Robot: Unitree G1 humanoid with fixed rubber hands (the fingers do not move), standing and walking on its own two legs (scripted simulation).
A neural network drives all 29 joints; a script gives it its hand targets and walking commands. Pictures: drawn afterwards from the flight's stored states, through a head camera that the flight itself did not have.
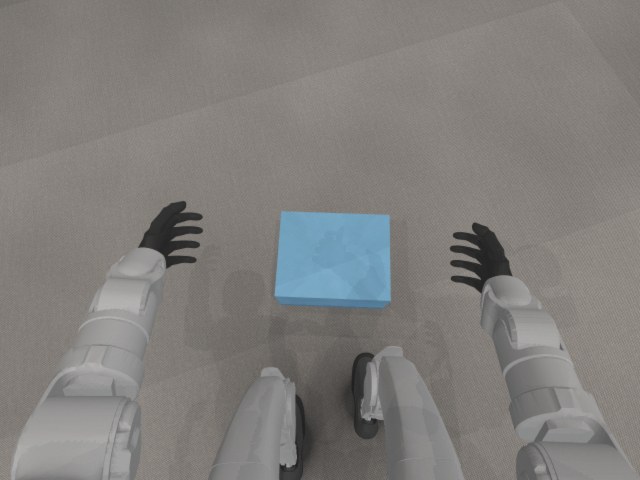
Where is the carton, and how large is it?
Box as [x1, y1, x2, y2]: [275, 211, 390, 308]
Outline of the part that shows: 281,211 275,284 275,297 281,304 382,308 390,300 389,215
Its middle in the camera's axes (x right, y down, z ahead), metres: +0.03 +0.06 +1.04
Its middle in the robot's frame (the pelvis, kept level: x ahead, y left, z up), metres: +0.51 -0.02 -0.60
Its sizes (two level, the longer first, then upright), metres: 0.283 0.224 0.144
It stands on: the floor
